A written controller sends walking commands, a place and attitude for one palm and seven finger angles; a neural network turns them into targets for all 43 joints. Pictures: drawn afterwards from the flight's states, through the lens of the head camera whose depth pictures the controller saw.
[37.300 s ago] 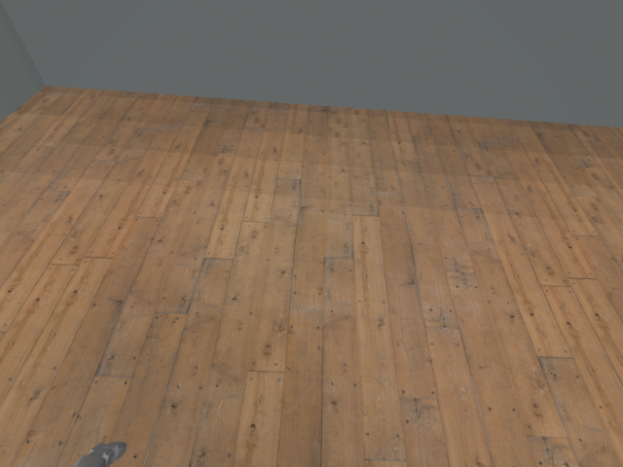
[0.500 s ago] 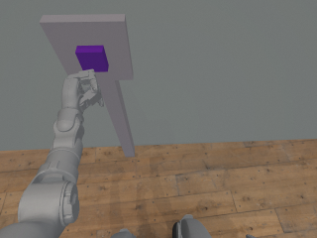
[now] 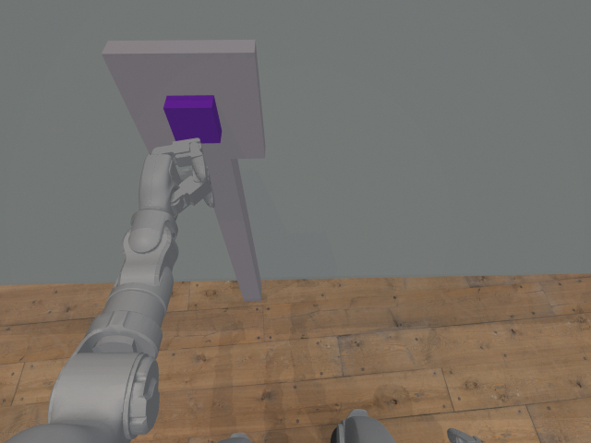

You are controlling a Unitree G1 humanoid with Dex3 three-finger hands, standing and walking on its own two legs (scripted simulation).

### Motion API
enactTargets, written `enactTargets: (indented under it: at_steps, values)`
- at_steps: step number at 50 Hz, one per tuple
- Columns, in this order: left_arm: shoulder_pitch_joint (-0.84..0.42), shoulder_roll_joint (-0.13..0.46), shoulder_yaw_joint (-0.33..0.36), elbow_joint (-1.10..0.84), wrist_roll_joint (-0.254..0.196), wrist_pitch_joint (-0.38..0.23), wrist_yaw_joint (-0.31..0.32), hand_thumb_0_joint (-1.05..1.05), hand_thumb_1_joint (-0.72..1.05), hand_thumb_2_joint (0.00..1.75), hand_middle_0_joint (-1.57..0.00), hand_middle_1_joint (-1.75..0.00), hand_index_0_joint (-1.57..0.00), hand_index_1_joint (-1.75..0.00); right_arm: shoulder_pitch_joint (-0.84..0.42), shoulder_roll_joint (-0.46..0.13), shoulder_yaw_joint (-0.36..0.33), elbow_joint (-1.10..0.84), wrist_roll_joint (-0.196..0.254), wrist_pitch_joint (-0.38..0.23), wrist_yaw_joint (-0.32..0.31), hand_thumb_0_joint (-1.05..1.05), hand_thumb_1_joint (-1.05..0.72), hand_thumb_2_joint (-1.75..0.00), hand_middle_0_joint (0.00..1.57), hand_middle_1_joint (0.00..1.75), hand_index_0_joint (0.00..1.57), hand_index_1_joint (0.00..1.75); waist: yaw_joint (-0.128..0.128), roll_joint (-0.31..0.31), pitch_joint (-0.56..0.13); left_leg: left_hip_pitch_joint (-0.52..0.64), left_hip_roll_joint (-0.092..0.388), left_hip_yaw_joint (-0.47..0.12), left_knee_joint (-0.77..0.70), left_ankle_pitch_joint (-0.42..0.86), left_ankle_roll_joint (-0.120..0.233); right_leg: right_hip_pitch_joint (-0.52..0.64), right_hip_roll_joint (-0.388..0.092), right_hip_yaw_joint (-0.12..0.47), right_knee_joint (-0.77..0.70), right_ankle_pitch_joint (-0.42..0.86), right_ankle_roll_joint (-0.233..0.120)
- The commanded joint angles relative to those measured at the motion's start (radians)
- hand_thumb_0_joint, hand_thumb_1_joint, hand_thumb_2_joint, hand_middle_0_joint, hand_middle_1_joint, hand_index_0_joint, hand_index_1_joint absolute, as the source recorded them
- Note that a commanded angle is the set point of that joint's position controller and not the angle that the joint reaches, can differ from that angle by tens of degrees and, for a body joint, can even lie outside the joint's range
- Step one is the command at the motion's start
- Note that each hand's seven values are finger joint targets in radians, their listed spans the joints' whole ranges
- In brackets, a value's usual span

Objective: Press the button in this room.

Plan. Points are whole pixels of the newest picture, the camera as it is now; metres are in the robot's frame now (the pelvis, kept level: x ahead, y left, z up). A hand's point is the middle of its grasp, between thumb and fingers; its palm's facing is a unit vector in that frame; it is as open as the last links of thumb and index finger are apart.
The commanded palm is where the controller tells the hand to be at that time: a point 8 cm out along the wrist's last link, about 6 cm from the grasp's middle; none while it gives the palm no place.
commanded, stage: aim a knuckle at the button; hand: left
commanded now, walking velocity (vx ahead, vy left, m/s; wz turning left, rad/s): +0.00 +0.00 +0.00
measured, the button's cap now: (194, 118) +0.55 +0.14 +0.11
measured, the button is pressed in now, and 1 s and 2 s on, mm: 0 1 12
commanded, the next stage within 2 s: press the button with the knuckle in 0.28 s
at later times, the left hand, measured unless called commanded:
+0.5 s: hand (206, 189) +0.44 +0.12 +0.08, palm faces -0.02 -1.00 -0.03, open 3.1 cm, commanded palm +0.41 +0.17 +0.08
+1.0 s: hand (211, 161) +0.48 +0.12 +0.08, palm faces -0.01 -1.00 -0.04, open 3.1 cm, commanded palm +0.46 +0.17 +0.08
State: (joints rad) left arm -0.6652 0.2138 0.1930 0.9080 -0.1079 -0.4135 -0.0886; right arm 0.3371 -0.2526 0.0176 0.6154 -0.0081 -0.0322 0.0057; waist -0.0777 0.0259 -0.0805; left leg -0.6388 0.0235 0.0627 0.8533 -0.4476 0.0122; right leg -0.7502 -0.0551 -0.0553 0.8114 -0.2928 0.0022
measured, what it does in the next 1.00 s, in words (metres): stands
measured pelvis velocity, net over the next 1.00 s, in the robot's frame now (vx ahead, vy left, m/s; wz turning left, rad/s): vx -0.01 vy -0.01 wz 0.00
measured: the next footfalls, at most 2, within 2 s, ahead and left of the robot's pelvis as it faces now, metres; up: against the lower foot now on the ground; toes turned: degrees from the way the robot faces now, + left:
none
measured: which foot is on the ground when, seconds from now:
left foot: down 0.00-1.00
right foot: down 0.00-1.00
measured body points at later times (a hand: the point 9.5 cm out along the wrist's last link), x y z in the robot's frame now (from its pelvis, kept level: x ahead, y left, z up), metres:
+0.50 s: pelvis +0.00 -0.01 +0.00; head +0.07 -0.02 +0.45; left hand +0.43 +0.17 +0.08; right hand +0.08 -0.27 -0.12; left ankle -0.02 +0.11 -0.70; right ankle +0.06 -0.13 -0.70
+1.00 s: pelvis -0.01 -0.01 -0.01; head +0.09 -0.02 +0.43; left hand +0.48 +0.17 +0.09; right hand +0.02 -0.28 -0.13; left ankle -0.02 +0.11 -0.70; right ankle +0.06 -0.13 -0.70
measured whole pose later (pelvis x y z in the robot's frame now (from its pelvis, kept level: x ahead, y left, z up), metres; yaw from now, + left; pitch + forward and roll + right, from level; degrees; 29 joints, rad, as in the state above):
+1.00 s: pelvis -0.01 -0.01 -0.01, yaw +0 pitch +16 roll +0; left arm -0.87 0.33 0.30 1.13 -0.08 -0.44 -0.12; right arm 0.38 -0.28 0.02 0.64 -0.02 -0.02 0.00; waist -0.13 0.02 -0.07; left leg -0.73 0.03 0.05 0.89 -0.44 0.00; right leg -0.84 -0.05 -0.06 0.85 -0.29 -0.02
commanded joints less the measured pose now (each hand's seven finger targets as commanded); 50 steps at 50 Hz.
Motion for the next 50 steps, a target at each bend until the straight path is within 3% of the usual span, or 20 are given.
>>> enactTargets:
  at_steps: [1, 4, 5, 8, 10, 13, 17, 19, 21, 24, 27, 29, 31, 33, 35, 38, 39, 41, 44, 50]
  values:
    - [-0.364, 0.105, 0.012, -0.128, -0.01, -0.019, 0.001, 0.0, 0.9, 0.9, -1.3, -1.5, -1.3, -1.5, 0.081, -0.151, -0.053, -0.09, 0.004, -0.028, -0.008, 0.0, -0.9, -0.9, 0.2, 0.3, 0.2, 0.3, -0.02, -0.086, -0.321, 0.047, -0.021, -0.053, -0.143, 0.274, -0.011, 0.3, 0.063, 0.007, -0.057, 0.231, -0.026]
    - [-0.412, 0.119, 0.028, -0.156, 0.002, -0.031, 0.018, 0.0, 0.9, 0.9, -1.3, -1.5, -1.3, -1.5, 0.079, -0.146, -0.051, -0.096, -0.003, -0.025, -0.007, 0.0, -0.9, -0.9, 0.2, 0.3, 0.2, 0.3, -0.013, -0.065, -0.325, 0.029, -0.029, -0.046, -0.143, 0.243, -0.008, 0.308, 0.058, 0.016, -0.055, 0.218, -0.027]
    - [-0.397, 0.161, 0.065, -0.164, 0.005, -0.041, 0.028, 0.0, 0.9, 0.9, -1.3, -1.5, -1.3, -1.5, 0.08, -0.149, -0.052, -0.101, -0.006, -0.024, -0.008, 0.0, -0.9, -0.9, 0.2, 0.3, 0.2, 0.3, -0.003, -0.079, -0.338, 0.023, -0.03, -0.044, -0.138, 0.25, -0.005, 0.327, 0.058, 0.021, -0.053, 0.226, -0.027]
    - [-0.397, 0.188, 0.083, -0.278, 0.012, -0.086, 0.043, 0.0, 0.9, 0.9, -1.3, -1.5, -1.3, -1.5, 0.079, -0.137, -0.053, -0.113, -0.013, -0.029, -0.004, 0.0, -0.9, -0.9, 0.2, 0.3, 0.2, 0.3, 0.019, -0.025, -0.457, 0.06, -0.033, -0.037, -0.121, 0.335, -0.005, 0.396, 0.054, 0.035, -0.027, 0.322, -0.028]
    - [-0.37, 0.219, 0.097, -0.306, 0.014, -0.098, 0.045, 0.0, 0.9, 0.9, -1.3, -1.5, -1.3, -1.5, 0.077, -0.136, -0.054, -0.114, -0.013, -0.029, -0.004, 0.0, -0.9, -0.9, 0.2, 0.3, 0.2, 0.3, 0.023, -0.007, -0.469, 0.066, -0.03, -0.035, -0.117, 0.36, -0.005, 0.415, 0.055, 0.042, -0.025, 0.354, -0.028]
    - [-0.33, 0.143, 0.032, -0.309, 0.007, -0.078, 0.025, 0.0, 0.9, 0.9, -1.3, -1.5, -1.3, -1.5, 0.067, -0.133, -0.056, -0.112, -0.003, -0.03, -0.002, 0.0, -0.9, -0.9, 0.2, 0.3, 0.2, 0.3, 0.006, -0.012, -0.431, 0.072, -0.027, -0.029, -0.129, 0.338, -0.005, 0.406, 0.058, 0.038, -0.043, 0.344, -0.025]
    - [-0.319, 0.163, 0.051, -0.259, -0.013, -0.027, -0.007, 0.0, 0.9, 0.9, -1.3, -1.5, -1.3, -1.5, 0.071, -0.144, -0.058, -0.103, 0.007, -0.024, -0.016, 0.0, -0.9, -0.9, 0.2, 0.3, 0.2, 0.3, -0.002, -0.071, -0.381, 0.039, -0.028, -0.026, -0.151, 0.274, -0.001, 0.422, 0.057, 0.037, -0.074, 0.303, -0.023]
    - [-0.337, 0.126, 0.019, -0.25, -0.025, -0.015, -0.024, 0.0, 0.9, 0.9, -1.3, -1.5, -1.3, -1.5, 0.063, -0.141, -0.054, -0.1, 0.011, -0.026, -0.019, 0.0, -0.9, -0.9, 0.2, 0.3, 0.2, 0.3, -0.012, -0.057, -0.349, 0.043, -0.031, -0.027, -0.157, 0.248, -0.002, 0.4, 0.056, 0.035, -0.087, 0.273, -0.023]
    - [-0.374, 0.126, 0.015, -0.247, -0.028, -0.022, -0.027, 0.0, 0.9, 0.9, -1.3, -1.5, -1.3, -1.5, 0.061, -0.139, -0.052, -0.094, 0.011, -0.03, -0.023, 0.0, -0.9, -0.9, 0.2, 0.3, 0.2, 0.3, -0.016, -0.031, -0.335, 0.051, -0.032, -0.029, -0.153, 0.243, -0.003, 0.38, 0.055, 0.036, -0.087, 0.26, -0.025]
    - [-0.44, 0.148, 0.025, -0.22, -0.022, -0.047, -0.02, 0.0, 0.9, 0.9, -1.3, -1.5, -1.3, -1.5, 0.066, -0.14, -0.052, -0.076, 0.008, -0.037, -0.025, 0.0, -0.9, -0.9, 0.2, 0.3, 0.2, 0.3, -0.03, -0.064, -0.322, 0.041, -0.032, -0.039, -0.144, 0.211, -0.001, 0.357, 0.054, 0.036, -0.088, 0.225, -0.021]
    - [-0.51, 0.171, 0.034, -0.179, -0.007, -0.071, -0.007, 0.0, 0.9, 0.9, -1.3, -1.5, -1.3, -1.5, 0.063, -0.139, -0.048, -0.066, 0.004, -0.043, -0.026, 0.0, -0.9, -0.9, 0.2, 0.3, 0.2, 0.3, -0.038, -0.028, -0.329, 0.027, -0.038, -0.038, -0.133, 0.183, 0.0, 0.337, 0.049, 0.045, -0.08, 0.197, -0.019]
    - [-0.505, 0.196, 0.056, -0.149, 0.005, -0.077, 0.0, 0.0, 0.9, 0.9, -1.3, -1.5, -1.3, -1.5, 0.07, -0.142, -0.048, -0.064, -0.001, -0.042, -0.024, 0.0, -0.9, -0.9, 0.2, 0.3, 0.2, 0.3, -0.029, -0.018, -0.359, 0.022, -0.041, -0.041, -0.13, 0.198, 0.0, 0.345, 0.05, 0.044, -0.065, 0.209, -0.022]
    - [-0.498, 0.202, 0.063, -0.118, 0.011, -0.076, 0.003, 0.0, 0.9, 0.9, -1.3, -1.5, -1.3, -1.5, 0.072, -0.143, -0.048, -0.068, -0.003, -0.04, -0.023, 0.0, -0.9, -0.9, 0.2, 0.3, 0.2, 0.3, -0.027, -0.027, -0.39, 0.018, -0.041, -0.041, -0.123, 0.214, 0.0, 0.353, 0.049, 0.044, -0.055, 0.23, -0.02]
    - [-0.523, 0.207, 0.07, -0.066, 0.008, -0.066, 0.003, 0.0, 0.9, 0.9, -1.3, -1.5, -1.3, -1.5, 0.074, -0.146, -0.043, -0.065, -0.003, -0.038, -0.021, 0.0, -0.9, -0.9, 0.2, 0.3, 0.2, 0.3, -0.035, -0.042, -0.359, -0.011, -0.042, -0.037, -0.12, 0.184, 0.001, 0.336, 0.048, 0.047, -0.062, 0.206, -0.018]
    - [-0.555, 0.273, 0.114, -0.039, 0.014, -0.064, 0.003, 0.0, 0.9, 0.9, -1.3, -1.5, -1.3, -1.5, 0.082, -0.157, -0.043, -0.068, -0.006, -0.033, -0.025, 0.0, -0.9, -0.9, 0.2, 0.3, 0.2, 0.3, -0.037, -0.093, -0.367, -0.049, -0.043, -0.043, -0.116, 0.159, 0.006, 0.357, 0.049, 0.057, -0.063, 0.183, -0.016]
    - [-0.602, 0.285, 0.121, -0.026, 0.016, -0.069, -0.003, 0.0, 0.9, 0.9, -1.3, -1.5, -1.3, -1.5, 0.089, -0.157, -0.042, -0.07, -0.008, -0.032, -0.027, 0.0, -0.9, -0.9, 0.2, 0.3, 0.2, 0.3, -0.044, -0.062, -0.402, -0.052, -0.046, -0.035, -0.105, 0.163, 0.008, 0.362, 0.049, 0.066, -0.058, 0.197, -0.015]
    - [-0.641, 0.279, 0.107, -0.055, 0.019, -0.081, -0.007, 0.0, 0.9, 0.9, -1.3, -1.5, -1.3, -1.5, 0.093, -0.154, -0.04, -0.069, -0.009, -0.033, -0.026, 0.0, -0.9, -0.9, 0.2, 0.3, 0.2, 0.3, -0.049, -0.016, -0.423, -0.033, -0.046, -0.038, -0.102, 0.183, 0.006, 0.353, 0.048, 0.063, -0.048, 0.218, -0.018]
    - [-0.626, 0.299, 0.13, -0.044, 0.016, -0.094, -0.013, 0.0, 0.9, 0.9, -1.3, -1.5, -1.3, -1.5, 0.107, -0.158, -0.044, -0.069, -0.013, -0.033, -0.023, 0.0, -0.9, -0.9, 0.2, 0.3, 0.2, 0.3, -0.043, -0.023, -0.473, -0.024, -0.044, -0.039, -0.089, 0.211, 0.006, 0.363, 0.053, 0.062, -0.034, 0.245, -0.018]
    - [-0.637, 0.305, 0.131, -0.009, 0.014, -0.093, -0.026, 0.0, 0.9, 0.9, -1.3, -1.5, -1.3, -1.5, 0.128, -0.164, -0.047, -0.059, -0.014, -0.03, -0.021, 0.0, -0.9, -0.9, 0.2, 0.3, 0.2, 0.3, -0.058, -0.045, -0.461, -0.039, -0.041, -0.04, -0.084, 0.213, 0.008, 0.359, 0.055, 0.06, -0.036, 0.256, -0.016]
    - [-0.667, 0.278, 0.109, 0.039, 0.018, -0.068, -0.037, 0.0, 0.9, 0.9, -1.3, -1.5, -1.3, -1.5, 0.159, -0.173, -0.048, -0.055, -0.017, -0.015, -0.015, 0.0, -0.9, -0.9, 0.2, 0.3, 0.2, 0.3, -0.076, -0.01, -0.416, -0.035, -0.037, -0.047, -0.089, 0.204, 0.006, 0.286, 0.061, 0.045, -0.041, 0.216, -0.02]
